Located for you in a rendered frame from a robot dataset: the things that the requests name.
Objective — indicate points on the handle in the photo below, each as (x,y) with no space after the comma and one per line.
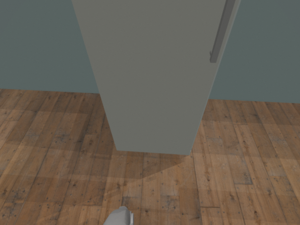
(221,30)

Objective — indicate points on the fridge door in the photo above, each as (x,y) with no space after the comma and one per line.
(151,63)

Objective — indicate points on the robot left thigh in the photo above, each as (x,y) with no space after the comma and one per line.
(120,217)

